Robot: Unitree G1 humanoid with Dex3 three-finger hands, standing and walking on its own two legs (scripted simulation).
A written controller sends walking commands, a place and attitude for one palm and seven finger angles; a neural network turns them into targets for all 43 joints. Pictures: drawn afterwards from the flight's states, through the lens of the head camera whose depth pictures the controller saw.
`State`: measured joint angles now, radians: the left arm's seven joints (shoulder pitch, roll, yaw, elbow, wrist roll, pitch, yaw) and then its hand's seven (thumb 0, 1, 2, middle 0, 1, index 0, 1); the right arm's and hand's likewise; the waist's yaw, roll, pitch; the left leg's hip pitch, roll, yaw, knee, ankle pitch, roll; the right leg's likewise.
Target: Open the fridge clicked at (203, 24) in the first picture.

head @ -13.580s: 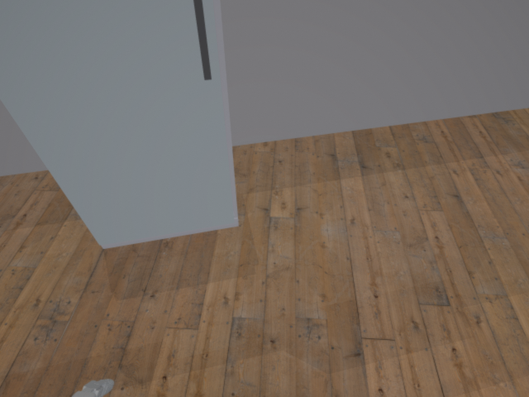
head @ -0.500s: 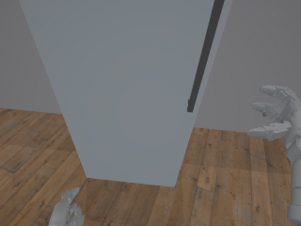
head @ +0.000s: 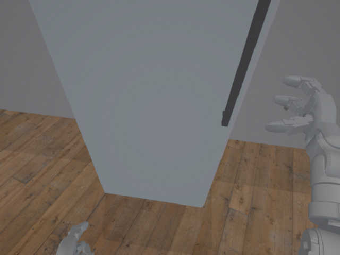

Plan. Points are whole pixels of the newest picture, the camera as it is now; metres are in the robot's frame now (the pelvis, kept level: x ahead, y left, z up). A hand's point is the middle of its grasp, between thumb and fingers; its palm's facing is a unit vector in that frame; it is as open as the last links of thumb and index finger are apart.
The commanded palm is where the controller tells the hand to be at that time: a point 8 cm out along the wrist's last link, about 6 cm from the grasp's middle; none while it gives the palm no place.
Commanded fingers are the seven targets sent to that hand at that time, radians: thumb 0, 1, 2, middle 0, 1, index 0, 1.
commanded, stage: move the hooked fingers beside the handle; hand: right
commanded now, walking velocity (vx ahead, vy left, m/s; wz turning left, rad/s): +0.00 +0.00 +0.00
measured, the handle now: (246, 49) +0.51 -0.14 +0.27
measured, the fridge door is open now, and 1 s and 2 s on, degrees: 0 0 0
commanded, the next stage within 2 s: feel for the door with the fingertips in 1.70 s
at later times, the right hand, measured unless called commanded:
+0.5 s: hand (265, 92) +0.45 -0.19 +0.19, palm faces +0.13 +0.99 +0.02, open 14.0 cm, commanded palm +0.43 -0.24 +0.19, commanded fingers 0.00 0.50 -0.30 0.30 1.20 0.30 1.20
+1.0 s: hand (265, 94) +0.43 -0.18 +0.20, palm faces +0.13 +0.99 +0.00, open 14.0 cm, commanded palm +0.41 -0.24 +0.19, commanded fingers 0.00 0.50 -0.30 0.30 1.20 0.30 1.20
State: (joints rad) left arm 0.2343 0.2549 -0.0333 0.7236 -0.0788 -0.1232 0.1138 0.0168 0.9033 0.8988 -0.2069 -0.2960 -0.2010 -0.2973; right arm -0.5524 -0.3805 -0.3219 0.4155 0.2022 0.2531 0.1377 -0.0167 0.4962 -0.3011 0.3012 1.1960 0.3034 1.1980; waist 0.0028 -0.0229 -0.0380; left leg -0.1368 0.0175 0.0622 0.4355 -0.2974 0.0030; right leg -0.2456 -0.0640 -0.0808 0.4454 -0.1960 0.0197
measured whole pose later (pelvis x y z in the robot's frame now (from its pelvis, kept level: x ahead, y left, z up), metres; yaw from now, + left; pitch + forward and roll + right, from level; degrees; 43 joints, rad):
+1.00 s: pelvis +0.00 +0.00 +0.00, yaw +0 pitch +1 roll +1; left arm 0.29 0.26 0.01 0.76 -0.07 -0.08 0.09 0.02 0.91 0.90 -0.21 -0.30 -0.20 -0.30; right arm -0.74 -0.32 -0.26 0.63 0.15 0.16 0.05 -0.02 0.50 -0.30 0.30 1.20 0.30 1.20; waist 0.03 -0.03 -0.05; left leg -0.17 0.01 0.07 0.44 -0.29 0.00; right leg -0.30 -0.07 -0.07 0.48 -0.20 0.02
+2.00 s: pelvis -0.01 -0.01 +0.00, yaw -1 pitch +2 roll +1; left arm 0.26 0.25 -0.01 0.74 -0.06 -0.10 0.08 0.01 0.90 0.90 -0.21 -0.30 -0.20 -0.30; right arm -0.80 -0.31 -0.22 0.72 0.15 0.14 0.04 -0.02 0.50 -0.30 0.30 1.20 0.30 1.20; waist 0.02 -0.02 -0.04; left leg -0.20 0.02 0.07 0.45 -0.28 -0.01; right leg -0.33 -0.06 -0.06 0.50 -0.20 0.00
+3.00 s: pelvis +0.00 -0.01 -0.01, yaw +0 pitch +6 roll +1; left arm 0.35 0.26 0.01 0.78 -0.03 -0.11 0.04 0.01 0.91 0.90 -0.21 -0.30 -0.20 -0.30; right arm -1.03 -0.38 -0.29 1.05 0.09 0.00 0.01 -0.02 0.50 -0.30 0.30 1.20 0.31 1.22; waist 0.09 -0.03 -0.05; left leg -0.30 0.01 0.06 0.49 -0.30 -0.01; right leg -0.43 -0.07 -0.07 0.53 -0.22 0.01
